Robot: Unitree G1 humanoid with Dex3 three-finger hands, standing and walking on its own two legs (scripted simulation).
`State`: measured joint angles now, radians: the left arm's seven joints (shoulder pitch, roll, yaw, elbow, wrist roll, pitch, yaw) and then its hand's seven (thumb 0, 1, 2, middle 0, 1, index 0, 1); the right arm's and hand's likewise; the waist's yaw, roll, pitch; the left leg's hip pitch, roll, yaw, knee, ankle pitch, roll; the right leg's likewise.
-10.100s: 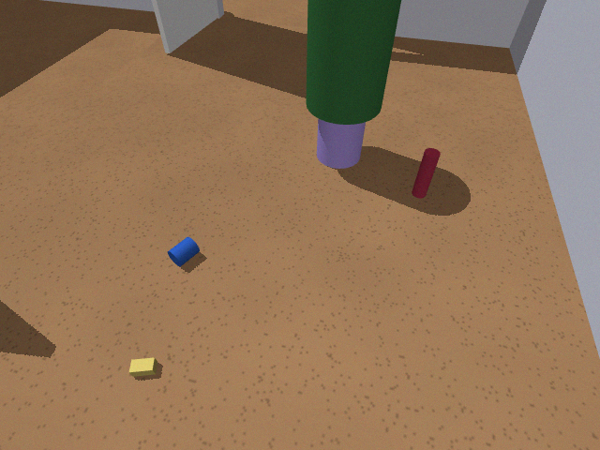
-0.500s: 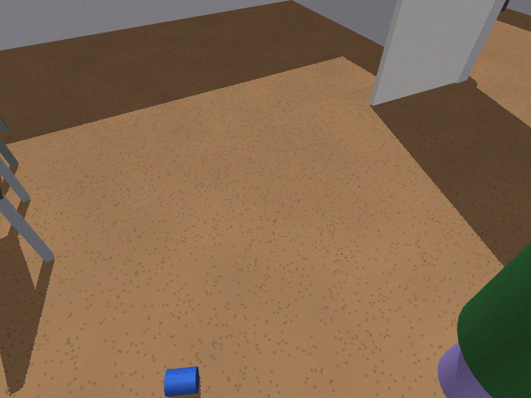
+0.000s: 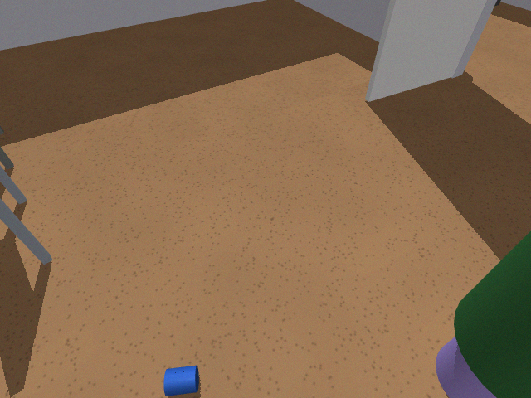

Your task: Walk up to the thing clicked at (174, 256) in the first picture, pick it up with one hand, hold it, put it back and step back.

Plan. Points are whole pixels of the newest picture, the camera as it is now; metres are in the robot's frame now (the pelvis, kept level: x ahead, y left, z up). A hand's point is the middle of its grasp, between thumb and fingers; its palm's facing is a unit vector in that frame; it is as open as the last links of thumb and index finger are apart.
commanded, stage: stand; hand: left
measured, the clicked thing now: (182, 380) +0.36 +0.28 -0.74
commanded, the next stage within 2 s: none
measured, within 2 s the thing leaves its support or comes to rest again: neither
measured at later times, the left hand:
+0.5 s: hand out of the picture +0.05 +0.26 -0.15, palm faces -0.01 -0.94 -0.34, open 7.4 cm
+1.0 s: hand out of the picture +0.05 +0.27 -0.15, palm faces -0.01 -0.94 -0.34, open 7.4 cm
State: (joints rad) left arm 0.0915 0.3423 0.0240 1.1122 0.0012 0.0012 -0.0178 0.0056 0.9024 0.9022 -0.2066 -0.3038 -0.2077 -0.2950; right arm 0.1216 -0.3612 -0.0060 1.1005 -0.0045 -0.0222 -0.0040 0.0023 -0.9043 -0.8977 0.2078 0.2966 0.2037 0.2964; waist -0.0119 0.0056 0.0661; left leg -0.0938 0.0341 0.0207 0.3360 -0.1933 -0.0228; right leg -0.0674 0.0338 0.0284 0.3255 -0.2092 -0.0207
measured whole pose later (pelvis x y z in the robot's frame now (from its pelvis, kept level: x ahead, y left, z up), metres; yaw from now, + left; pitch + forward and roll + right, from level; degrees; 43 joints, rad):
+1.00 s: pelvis -0.02 +0.01 +0.00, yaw +1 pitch -2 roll +0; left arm 0.12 0.35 -0.01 1.13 0.01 -0.01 -0.01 0.00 0.90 0.90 -0.21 -0.30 -0.21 -0.30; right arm 0.11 -0.35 0.00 1.15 -0.01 -0.02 0.02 0.00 -0.90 -0.90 0.21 0.30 0.20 0.30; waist -0.01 0.01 0.05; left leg -0.12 0.01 0.01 0.30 -0.15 0.00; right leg -0.09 0.01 0.02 0.30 -0.17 0.00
